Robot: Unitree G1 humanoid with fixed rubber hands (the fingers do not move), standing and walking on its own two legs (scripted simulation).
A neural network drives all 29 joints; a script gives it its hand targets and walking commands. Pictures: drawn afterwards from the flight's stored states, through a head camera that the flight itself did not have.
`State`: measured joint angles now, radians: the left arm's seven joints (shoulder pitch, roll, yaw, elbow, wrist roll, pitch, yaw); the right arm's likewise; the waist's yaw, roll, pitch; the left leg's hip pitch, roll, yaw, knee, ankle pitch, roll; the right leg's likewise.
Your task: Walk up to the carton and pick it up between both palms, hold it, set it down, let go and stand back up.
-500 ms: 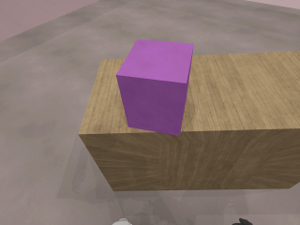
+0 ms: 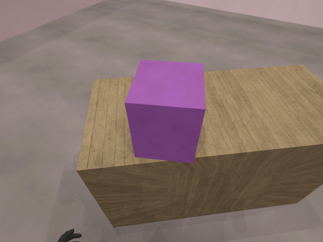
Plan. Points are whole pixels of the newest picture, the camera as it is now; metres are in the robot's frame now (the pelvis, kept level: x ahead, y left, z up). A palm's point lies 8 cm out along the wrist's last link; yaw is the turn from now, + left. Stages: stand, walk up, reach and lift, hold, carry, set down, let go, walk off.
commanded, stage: walk up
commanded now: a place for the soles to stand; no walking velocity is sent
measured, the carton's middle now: (167, 112) +0.52 -0.03 +0.02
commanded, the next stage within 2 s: none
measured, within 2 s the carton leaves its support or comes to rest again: neither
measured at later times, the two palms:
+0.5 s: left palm out of the picture +0.13 +0.25 -0.09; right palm out of the picture +0.12 -0.27 -0.09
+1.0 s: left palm out of the picture +0.13 +0.21 -0.09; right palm out of the picture +0.01 -0.35 -0.10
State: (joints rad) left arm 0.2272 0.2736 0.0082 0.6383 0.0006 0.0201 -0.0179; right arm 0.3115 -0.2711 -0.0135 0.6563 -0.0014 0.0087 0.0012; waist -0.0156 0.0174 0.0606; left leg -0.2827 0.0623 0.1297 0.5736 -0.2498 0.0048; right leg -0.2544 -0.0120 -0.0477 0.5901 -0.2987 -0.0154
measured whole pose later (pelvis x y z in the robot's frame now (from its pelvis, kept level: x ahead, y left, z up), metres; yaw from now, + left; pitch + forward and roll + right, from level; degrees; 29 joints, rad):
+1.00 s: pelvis +0.02 -0.06 +0.00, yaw -5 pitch -3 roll +2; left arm 0.34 0.31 0.05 0.65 0.04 0.02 -0.09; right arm 0.47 -0.32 -0.07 0.72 -0.05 -0.02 -0.03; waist -0.03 -0.02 0.04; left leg -0.20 0.15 0.15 0.54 -0.29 -0.03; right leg -0.41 -0.09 0.01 0.76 -0.38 0.00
